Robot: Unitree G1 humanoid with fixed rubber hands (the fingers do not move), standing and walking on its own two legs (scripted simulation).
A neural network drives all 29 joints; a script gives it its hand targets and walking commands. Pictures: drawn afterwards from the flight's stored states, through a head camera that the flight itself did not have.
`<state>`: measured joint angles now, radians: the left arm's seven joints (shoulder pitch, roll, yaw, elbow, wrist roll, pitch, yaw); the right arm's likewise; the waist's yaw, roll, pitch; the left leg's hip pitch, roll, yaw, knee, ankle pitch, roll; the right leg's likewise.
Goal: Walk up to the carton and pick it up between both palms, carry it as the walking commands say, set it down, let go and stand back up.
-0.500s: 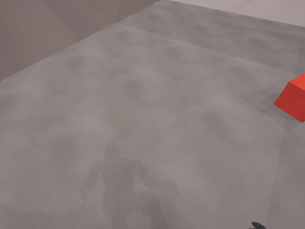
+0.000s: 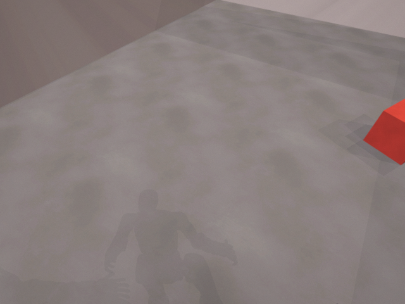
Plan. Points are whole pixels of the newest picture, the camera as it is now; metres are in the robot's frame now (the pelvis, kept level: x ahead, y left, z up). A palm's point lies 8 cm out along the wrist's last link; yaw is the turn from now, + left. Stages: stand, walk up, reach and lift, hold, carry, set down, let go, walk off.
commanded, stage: stand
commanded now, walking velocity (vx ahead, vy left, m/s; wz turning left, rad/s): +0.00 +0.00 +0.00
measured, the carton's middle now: (403, 131) +1.26 -1.39 -0.65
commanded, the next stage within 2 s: walk up in 0.44 s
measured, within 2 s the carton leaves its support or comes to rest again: neither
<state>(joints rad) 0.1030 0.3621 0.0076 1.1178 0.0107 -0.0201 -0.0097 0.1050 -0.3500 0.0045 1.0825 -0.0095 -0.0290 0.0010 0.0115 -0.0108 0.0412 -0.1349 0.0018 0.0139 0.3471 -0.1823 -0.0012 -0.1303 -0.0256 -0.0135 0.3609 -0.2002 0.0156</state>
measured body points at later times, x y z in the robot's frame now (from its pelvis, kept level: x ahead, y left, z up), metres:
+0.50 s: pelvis +0.01 +0.00 +0.00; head +0.01 +0.00 +0.45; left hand +0.09 +0.30 -0.13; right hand +0.10 -0.30 -0.12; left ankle +0.00 +0.12 -0.75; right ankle +0.00 -0.13 -0.75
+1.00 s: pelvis +0.06 -0.08 -0.03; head +0.07 -0.09 +0.42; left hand +0.26 +0.24 -0.10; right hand +0.07 -0.46 -0.12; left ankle +0.01 +0.10 -0.71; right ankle +0.08 -0.22 -0.75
